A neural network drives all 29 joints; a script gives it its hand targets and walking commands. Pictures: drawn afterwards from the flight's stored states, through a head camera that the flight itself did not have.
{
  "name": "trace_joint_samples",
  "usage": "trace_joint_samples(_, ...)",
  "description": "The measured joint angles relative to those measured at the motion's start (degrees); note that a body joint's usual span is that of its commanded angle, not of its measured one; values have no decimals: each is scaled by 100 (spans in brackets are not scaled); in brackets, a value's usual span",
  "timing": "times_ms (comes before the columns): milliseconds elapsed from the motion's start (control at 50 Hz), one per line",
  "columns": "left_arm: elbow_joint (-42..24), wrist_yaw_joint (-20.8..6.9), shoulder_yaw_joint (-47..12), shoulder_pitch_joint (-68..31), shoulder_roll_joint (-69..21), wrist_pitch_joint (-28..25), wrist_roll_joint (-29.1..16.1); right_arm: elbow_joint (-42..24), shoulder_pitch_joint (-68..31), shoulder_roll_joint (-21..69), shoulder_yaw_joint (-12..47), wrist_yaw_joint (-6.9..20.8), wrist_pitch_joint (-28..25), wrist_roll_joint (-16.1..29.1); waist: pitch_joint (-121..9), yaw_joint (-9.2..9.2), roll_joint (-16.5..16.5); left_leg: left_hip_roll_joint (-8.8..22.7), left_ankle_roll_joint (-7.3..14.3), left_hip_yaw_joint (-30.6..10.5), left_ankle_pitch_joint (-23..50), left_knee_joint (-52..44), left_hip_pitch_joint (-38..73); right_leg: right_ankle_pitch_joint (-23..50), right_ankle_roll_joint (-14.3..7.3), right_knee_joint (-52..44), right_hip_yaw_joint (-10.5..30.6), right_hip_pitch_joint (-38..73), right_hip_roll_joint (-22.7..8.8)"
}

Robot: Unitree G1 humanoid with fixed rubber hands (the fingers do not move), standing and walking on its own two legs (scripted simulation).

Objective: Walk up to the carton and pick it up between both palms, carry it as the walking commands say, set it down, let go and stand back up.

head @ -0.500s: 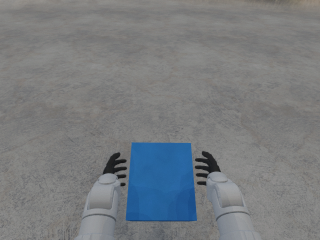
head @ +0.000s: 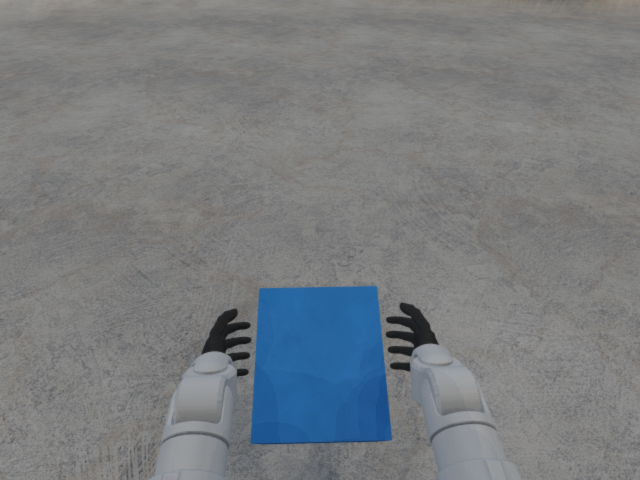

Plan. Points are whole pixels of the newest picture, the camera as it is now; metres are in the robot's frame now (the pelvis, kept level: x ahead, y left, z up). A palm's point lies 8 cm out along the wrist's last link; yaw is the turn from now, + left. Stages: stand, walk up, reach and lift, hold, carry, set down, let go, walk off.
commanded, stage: carry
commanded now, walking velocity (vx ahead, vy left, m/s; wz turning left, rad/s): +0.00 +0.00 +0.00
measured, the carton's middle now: (319, 366) +0.34 +0.00 -0.08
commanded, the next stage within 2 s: none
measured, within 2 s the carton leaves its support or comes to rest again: neither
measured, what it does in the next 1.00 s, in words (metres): walks backwards: left foot, then right foot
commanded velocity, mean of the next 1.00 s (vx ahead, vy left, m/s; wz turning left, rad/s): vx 0.00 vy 0.00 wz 0.00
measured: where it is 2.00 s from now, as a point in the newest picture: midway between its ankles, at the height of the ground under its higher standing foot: outside the picture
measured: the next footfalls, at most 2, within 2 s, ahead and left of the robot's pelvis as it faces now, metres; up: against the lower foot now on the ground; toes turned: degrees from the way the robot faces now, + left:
left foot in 0.68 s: -0.02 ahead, +0.04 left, +0.00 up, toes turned +6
right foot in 0.84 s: +0.04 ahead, -0.17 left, -0.01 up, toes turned -4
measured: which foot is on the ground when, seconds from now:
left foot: down 0.00-0.50, up 0.52-0.66, down 0.68-1.00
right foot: down 0.00-0.70, up 0.72-0.82, down 0.84-1.00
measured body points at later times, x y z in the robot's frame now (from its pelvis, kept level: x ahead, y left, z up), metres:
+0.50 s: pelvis -0.05 -0.03 -0.02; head -0.10 -0.05 +0.43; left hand +0.26 +0.11 +0.02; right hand +0.26 -0.17 +0.02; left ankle +0.08 +0.11 -0.71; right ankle +0.08 -0.08 -0.71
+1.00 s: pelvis -0.12 -0.09 +0.01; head -0.16 -0.09 +0.46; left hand +0.19 +0.05 +0.05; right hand +0.19 -0.22 +0.05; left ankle -0.07 +0.03 -0.71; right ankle -0.01 -0.16 -0.72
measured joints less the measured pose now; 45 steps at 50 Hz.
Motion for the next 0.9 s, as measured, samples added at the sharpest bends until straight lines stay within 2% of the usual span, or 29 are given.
trace_joint_samples(60,277,-6,95,-128,-10,-95,70,268,-62,13,-78,-26,-143,-66,10,15,-43,-26,1,-45,-199,-80,-23,127,-76,-189,-40,28,-8)
trace_joint_samples(200,-367,12,-170,38,4,-16,-84,-412,107,-21,84,-53,-52,-13,243,63,-1,55,72,-158,-269,-105,-122,281,-94,-482,-169,72,84)
trace_joint_samples(300,-506,-21,-108,-134,-33,192,14,-521,-46,13,-19,21,113,-61,316,32,-38,85,218,-232,-642,203,-310,367,-144,-454,-258,4,109)
trace_joint_samples(360,-457,-35,-20,-276,-69,271,117,-455,-163,40,-118,64,156,-87,329,-27,-47,115,285,-274,-716,407,-425,157,-117,-237,-298,-105,125)
trace_joint_samples(400,-378,-46,44,-363,-93,291,178,-399,-241,60,-185,77,188,-122,327,-68,-26,132,237,-281,-550,481,-487,-270,-37,97,-297,-255,113)
trace_joint_samples(440,-280,-66,114,-427,-111,284,207,-342,-312,79,-233,75,224,-182,340,-60,-4,132,71,-239,-166,464,-488,-764,107,625,-238,-445,73)
trace_joint_samples(480,-164,-92,149,-445,-116,274,179,-299,-307,81,-239,52,265,-250,314,-13,22,89,-80,-220,44,530,-516,-948,214,1227,-132,-399,49)
trace_joint_samples(500,-117,-108,158,-451,-113,281,164,-276,-292,78,-229,36,283,-276,286,41,19,60,-134,-212,-44,635,-575,-985,166,1171,-63,-273,58)
trace_joint_samples(560,-77,-79,151,-407,-103,265,72,-272,-184,50,-121,-43,269,-252,376,178,-27,-30,-98,-232,-880,1795,-858,161,-257,898,-168,-232,4)
trace_joint_samples(600,-63,-69,154,-253,-64,231,26,-177,-120,28,-31,-28,251,-154,407,148,-82,-92,-5,-158,-1073,2334,-693,588,-335,456,-229,-84,47)
trace_joint_samples(640,-134,-45,75,-131,-39,281,20,-125,-66,18,15,-16,247,-99,388,85,-134,-177,143,0,-1482,1678,-95,890,-213,-223,-270,94,142)
trace_joint_samples(680,-317,-19,-52,-85,-23,356,34,-240,-18,5,45,4,252,-90,316,36,-216,-284,320,186,-1686,280,594,1215,-11,-871,-295,156,228)
trace_joint_samples(700,-350,-25,-41,-107,-24,326,85,-226,-45,13,38,46,190,-124,336,39,-364,-332,378,258,-1258,-166,681,1222,237,-1066,-214,160,203)
trace_joint_samples(720,-331,-35,-39,-113,-27,274,123,-190,-105,25,-16,88,158,-167,318,8,-363,-300,394,293,-917,-399,668,789,520,-929,-136,44,237)
trace_joint_samples(740,-326,-46,-71,-114,-30,250,115,-214,-146,35,-91,101,176,-191,285,-63,-241,-215,387,257,-647,-526,615,454,614,-589,-60,-82,290)
trace_joint_samples(780,-370,-57,-126,-182,-46,265,107,-384,-159,44,-174,108,241,-202,230,-139,-32,-55,285,167,-140,-711,538,227,531,-119,118,-123,293)
trace_joint_samples(820,-413,-42,-84,-281,-68,299,138,-509,-156,46,-151,116,274,-203,114,-120,-17,-5,142,159,145,-692,433,191,391,-347,274,185,91)
trace_joint_samples(840,-443,-28,-38,-321,-77,313,156,-518,-184,52,-129,119,273,-201,49,-68,-72,-9,81,203,115,-598,367,320,347,-591,312,348,-38)
trace_joint_samples(860,-458,-8,24,-352,-86,300,176,-485,-244,64,-117,116,251,-203,25,-5,-97,27,33,265,60,-520,328,703,287,-698,271,340,-68)
trace_joint_samples(900,-441,10,46,-362,-96,287,172,-449,-278,70,-135,109,247,-225,-43,9,-80,73,-18,259,23,-471,267,932,76,-674,222,272,-37)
